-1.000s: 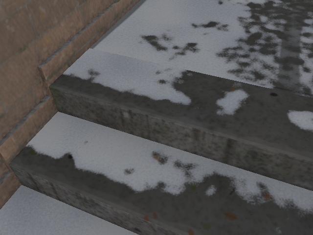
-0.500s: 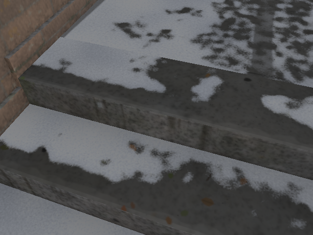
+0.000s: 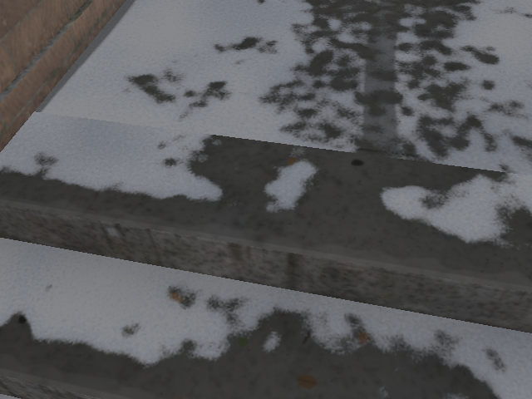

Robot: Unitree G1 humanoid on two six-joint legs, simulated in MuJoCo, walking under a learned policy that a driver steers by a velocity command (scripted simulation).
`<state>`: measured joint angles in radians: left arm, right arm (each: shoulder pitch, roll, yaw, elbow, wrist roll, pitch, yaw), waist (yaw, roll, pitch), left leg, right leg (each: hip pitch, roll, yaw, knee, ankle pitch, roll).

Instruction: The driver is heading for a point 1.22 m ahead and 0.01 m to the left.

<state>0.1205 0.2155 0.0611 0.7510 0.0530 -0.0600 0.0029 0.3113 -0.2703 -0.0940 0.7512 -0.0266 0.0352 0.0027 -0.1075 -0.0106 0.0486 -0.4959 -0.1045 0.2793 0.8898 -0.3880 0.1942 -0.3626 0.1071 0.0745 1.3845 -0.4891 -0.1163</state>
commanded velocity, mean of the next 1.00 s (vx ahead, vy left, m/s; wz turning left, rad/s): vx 0.49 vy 0.00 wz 0.00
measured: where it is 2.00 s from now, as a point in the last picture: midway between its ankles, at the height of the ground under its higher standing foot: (262, 104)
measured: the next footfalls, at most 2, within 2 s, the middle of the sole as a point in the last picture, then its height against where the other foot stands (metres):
right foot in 0.64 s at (334, 366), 0.15 m higher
left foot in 1.18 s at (235, 190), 0.15 m higher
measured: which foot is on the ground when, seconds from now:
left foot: down 0.00-0.66, up 0.68-1.00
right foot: up 0.00-0.62, down 0.64-1.00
